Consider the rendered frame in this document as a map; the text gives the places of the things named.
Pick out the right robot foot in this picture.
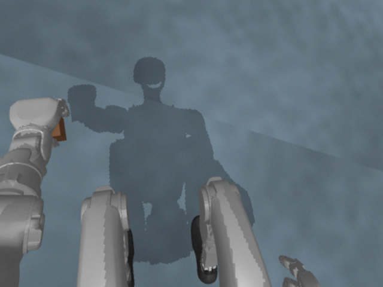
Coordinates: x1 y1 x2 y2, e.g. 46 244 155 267
191 215 217 284

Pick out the left robot hand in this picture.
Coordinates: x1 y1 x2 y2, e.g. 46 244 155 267
10 97 69 148

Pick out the cube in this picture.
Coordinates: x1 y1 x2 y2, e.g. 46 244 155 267
52 117 66 142

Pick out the left robot arm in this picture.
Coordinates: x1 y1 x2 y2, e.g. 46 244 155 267
0 126 53 287

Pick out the right robot hand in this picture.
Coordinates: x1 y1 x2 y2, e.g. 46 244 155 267
279 255 321 287

